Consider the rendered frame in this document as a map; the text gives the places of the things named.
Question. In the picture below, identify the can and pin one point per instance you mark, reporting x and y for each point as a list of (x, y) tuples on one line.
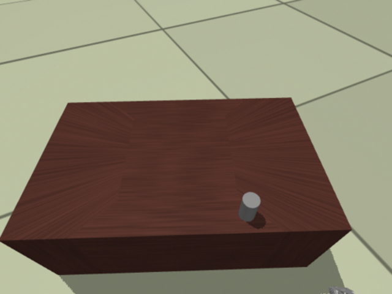
[(249, 206)]

